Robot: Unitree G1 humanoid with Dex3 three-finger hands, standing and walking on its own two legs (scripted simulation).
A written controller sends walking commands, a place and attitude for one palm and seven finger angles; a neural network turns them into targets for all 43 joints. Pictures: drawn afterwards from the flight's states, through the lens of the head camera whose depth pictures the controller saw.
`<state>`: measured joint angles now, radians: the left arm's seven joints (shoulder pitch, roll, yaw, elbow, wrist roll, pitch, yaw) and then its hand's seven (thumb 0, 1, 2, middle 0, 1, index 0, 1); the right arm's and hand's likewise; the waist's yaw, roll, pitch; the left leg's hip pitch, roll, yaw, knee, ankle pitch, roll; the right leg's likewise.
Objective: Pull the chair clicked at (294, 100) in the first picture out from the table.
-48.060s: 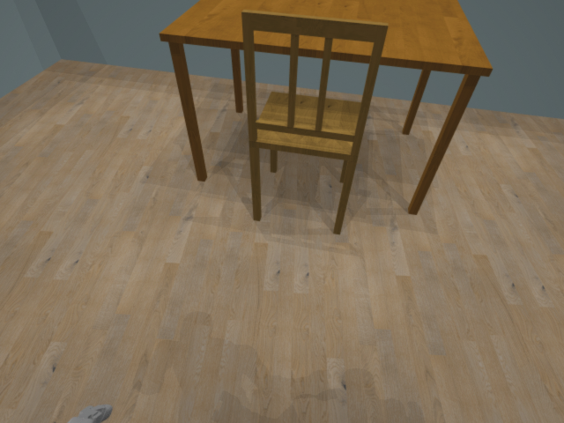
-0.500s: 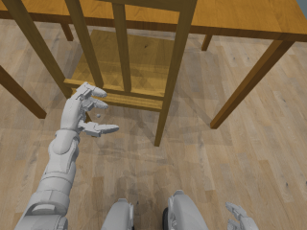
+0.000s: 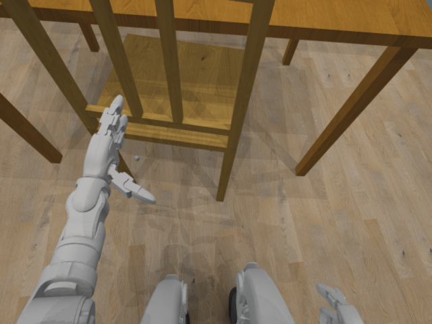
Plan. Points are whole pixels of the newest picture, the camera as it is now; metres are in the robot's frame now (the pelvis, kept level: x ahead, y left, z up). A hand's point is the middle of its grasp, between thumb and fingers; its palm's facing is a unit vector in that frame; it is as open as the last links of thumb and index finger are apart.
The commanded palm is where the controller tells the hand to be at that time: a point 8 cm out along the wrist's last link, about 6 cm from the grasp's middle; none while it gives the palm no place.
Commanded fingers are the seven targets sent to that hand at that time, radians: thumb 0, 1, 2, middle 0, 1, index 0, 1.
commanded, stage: draw the fingers out of the gap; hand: left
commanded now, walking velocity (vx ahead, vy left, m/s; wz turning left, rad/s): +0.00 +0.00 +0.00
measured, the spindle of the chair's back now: (121, 64) +0.59 +0.18 +0.06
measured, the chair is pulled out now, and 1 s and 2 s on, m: -0.09 -0.09 -0.09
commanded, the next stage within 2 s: draw the hand back to the body in 0.76 s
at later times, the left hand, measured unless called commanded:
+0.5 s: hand (128, 198) +0.33 +0.15 +0.01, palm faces -0.13 -0.99 -0.08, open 17.5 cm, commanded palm +0.31 +0.20 +0.01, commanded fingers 0.00 -0.55 0.20 0.00 0.00 0.00 0.00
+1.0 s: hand (118, 241) +0.26 +0.15 +0.03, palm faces -0.11 -0.99 -0.03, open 17.5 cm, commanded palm +0.25 +0.21 +0.04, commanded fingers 0.00 -0.55 0.20 0.00 0.00 0.00 0.00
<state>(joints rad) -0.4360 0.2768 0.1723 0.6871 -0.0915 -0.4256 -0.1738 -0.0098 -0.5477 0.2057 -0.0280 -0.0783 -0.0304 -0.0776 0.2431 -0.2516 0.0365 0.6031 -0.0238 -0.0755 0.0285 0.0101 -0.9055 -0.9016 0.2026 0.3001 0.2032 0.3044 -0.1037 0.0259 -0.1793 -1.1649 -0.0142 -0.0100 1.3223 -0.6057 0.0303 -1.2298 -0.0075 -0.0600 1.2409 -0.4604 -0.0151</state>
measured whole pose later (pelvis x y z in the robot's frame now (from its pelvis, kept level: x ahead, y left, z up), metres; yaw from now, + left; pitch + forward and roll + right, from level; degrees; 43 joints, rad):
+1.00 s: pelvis +0.01 +0.00 +0.00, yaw +1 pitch +23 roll -3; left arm 0.28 0.23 0.05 0.01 -0.19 -0.40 -0.22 -0.01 -0.55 0.20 0.00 0.00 0.00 0.00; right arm 0.19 -0.24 0.03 0.50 -0.01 -0.14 0.00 0.01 -0.90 -0.90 0.20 0.30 0.20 0.30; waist -0.03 0.02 -0.18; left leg -1.10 -0.02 -0.04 1.34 -0.64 0.02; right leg -1.16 -0.01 -0.09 1.26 -0.50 -0.02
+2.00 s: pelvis +0.07 +0.00 +0.12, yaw +0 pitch -1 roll -1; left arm 0.56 0.36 0.27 -0.41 -0.04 -0.08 0.15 0.01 0.44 0.68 -0.15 -0.21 -0.15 -0.20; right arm 0.22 -0.23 0.03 0.63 0.00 -0.14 -0.08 0.01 -0.90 -0.90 0.20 0.30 0.20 0.30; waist 0.04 0.08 -0.07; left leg -0.12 -0.01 0.00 0.53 -0.39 0.02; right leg -0.22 0.01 -0.04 0.53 -0.30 -0.01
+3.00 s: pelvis +0.01 +0.01 +0.13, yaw -2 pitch -1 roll +0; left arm 0.58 0.43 0.39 -0.43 -0.02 -0.23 0.14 0.02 0.88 0.90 -0.21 -0.30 -0.22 -0.30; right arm 0.21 -0.23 -0.02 0.62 0.00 -0.07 -0.08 0.01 -0.90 -0.90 0.20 0.30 0.20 0.30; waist -0.01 0.01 0.01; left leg -0.17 -0.03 0.06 0.45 -0.27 0.05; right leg -0.27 0.00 0.02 0.44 -0.15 0.01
